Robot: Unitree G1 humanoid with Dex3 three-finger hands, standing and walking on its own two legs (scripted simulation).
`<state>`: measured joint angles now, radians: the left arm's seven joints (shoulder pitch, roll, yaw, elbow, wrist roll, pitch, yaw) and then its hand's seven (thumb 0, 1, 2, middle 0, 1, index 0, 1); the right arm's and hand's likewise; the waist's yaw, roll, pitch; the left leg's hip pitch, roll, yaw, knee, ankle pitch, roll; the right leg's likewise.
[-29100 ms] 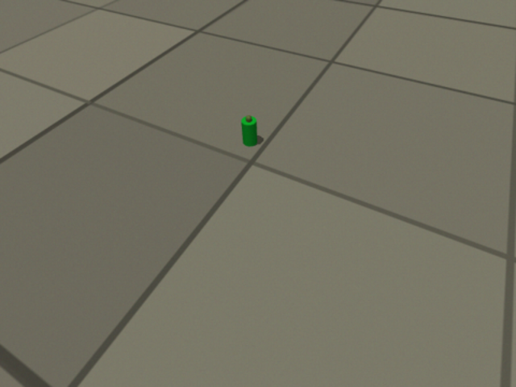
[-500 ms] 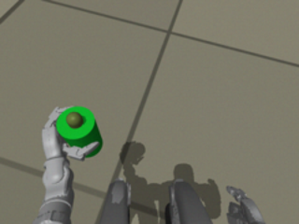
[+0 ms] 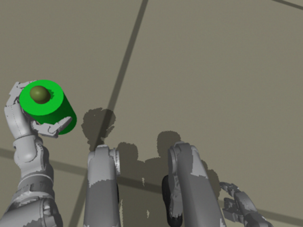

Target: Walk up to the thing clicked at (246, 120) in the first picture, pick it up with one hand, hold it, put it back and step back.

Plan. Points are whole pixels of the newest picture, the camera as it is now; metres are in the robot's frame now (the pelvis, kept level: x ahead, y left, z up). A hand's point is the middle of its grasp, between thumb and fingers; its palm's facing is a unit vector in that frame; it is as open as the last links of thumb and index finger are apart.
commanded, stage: crouch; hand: left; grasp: from the side
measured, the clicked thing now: (51, 108) +0.41 +0.26 -0.07
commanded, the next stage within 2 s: lower in 0.84 s
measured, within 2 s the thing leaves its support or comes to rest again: neither
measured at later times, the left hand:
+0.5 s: hand (57, 118) +0.41 +0.28 -0.17, palm faces +0.34 -0.94 -0.05, open 11.7 cm
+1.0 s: hand (61, 123) +0.41 +0.28 -0.22, palm faces +0.33 -0.94 -0.04, open 11.7 cm
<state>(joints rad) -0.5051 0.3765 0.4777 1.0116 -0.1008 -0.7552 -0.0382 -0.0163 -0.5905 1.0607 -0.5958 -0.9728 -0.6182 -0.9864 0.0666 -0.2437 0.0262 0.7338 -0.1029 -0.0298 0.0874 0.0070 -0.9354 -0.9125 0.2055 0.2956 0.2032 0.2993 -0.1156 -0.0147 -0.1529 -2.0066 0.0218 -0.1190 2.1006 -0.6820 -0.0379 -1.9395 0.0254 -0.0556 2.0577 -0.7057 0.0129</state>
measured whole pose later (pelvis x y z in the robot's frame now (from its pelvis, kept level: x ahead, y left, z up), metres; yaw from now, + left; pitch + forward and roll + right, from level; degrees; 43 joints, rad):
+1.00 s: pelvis -0.01 +0.01 -0.12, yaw -5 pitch +26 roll -10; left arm -0.51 0.53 0.60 1.05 -0.14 -0.79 -0.14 -0.02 -0.58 1.04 -0.61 -0.95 -0.63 -0.96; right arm -0.02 -0.31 0.17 0.72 -0.18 0.02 0.10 0.00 -0.94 -0.91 0.21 0.30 0.21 0.30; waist -0.16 -0.09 0.06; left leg -2.27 0.00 -0.23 2.51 -0.70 -0.05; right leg -2.17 0.05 -0.12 2.41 -0.71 0.04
